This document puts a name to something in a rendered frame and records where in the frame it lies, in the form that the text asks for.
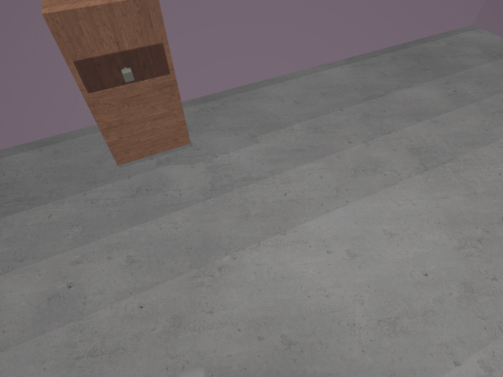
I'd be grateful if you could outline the drawer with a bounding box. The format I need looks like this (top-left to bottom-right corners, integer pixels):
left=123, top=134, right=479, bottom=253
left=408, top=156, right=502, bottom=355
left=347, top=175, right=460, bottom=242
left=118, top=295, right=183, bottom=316
left=73, top=43, right=170, bottom=93

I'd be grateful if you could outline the handle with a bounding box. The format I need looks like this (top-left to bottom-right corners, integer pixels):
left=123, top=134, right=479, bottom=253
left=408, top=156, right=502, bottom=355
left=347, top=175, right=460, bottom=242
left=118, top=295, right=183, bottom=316
left=121, top=68, right=134, bottom=82

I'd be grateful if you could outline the cabinet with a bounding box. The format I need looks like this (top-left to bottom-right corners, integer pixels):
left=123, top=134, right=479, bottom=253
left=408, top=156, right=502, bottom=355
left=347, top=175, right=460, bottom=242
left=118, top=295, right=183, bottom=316
left=42, top=0, right=190, bottom=166

